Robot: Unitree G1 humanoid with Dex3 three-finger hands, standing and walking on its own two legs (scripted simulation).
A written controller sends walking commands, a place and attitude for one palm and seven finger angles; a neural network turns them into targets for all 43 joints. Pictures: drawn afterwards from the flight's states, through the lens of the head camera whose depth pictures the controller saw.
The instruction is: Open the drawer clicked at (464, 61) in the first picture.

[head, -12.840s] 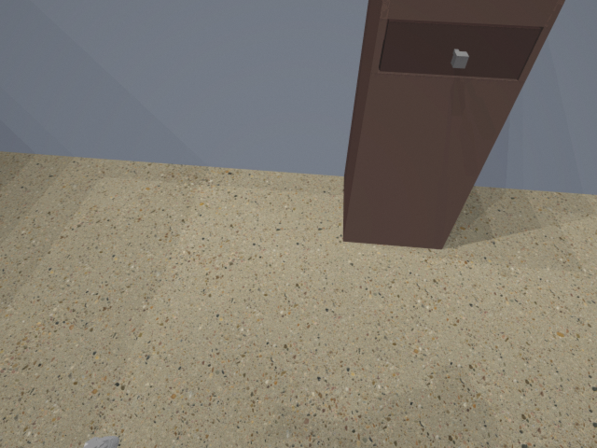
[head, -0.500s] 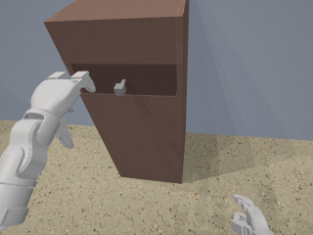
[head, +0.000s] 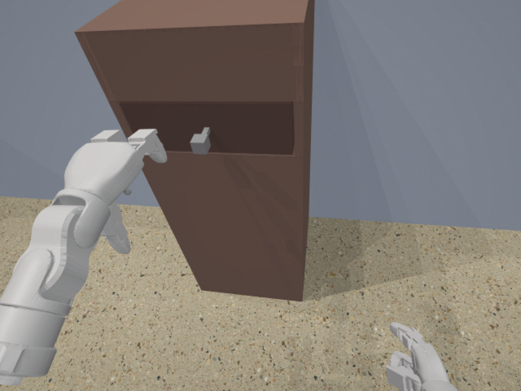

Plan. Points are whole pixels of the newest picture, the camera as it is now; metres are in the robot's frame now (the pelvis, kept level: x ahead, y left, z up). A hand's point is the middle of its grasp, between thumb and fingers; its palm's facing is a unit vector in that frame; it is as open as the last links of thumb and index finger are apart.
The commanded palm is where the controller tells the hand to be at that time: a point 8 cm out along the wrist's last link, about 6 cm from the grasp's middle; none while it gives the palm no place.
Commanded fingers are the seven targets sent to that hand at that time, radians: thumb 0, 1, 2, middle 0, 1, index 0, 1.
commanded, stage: move the hooked fingers above the handle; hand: left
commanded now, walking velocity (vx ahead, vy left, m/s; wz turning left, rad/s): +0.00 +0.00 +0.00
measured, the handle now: (202, 139) +0.58 +0.22 +0.07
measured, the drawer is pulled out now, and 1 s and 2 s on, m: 0.00 0.00 0.00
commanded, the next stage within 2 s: none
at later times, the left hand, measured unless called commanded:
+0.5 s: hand (160, 167) +0.39 +0.22 +0.15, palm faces +0.04 -0.03 -1.00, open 13.8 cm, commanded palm +0.37 +0.23 +0.22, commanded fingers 0.00 -0.50 0.30 -0.30 -1.20 -0.30 -1.20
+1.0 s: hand (175, 147) +0.47 +0.23 +0.14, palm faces -0.01 -0.02 -1.00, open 13.8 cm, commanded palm +0.45 +0.24 +0.20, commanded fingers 0.00 -0.50 0.30 -0.30 -1.20 -0.30 -1.20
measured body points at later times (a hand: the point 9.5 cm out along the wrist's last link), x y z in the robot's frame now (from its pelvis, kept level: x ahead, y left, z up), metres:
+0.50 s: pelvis +0.02 +0.00 +0.00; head +0.03 -0.04 +0.45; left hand +0.39 +0.22 +0.21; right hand +0.18 -0.24 -0.12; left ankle +0.00 +0.13 -0.74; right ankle +0.03 -0.13 -0.74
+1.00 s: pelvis +0.03 +0.01 +0.00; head +0.07 -0.02 +0.44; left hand +0.46 +0.23 +0.19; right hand +0.16 -0.25 -0.13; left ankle +0.00 +0.13 -0.74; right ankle +0.03 -0.13 -0.74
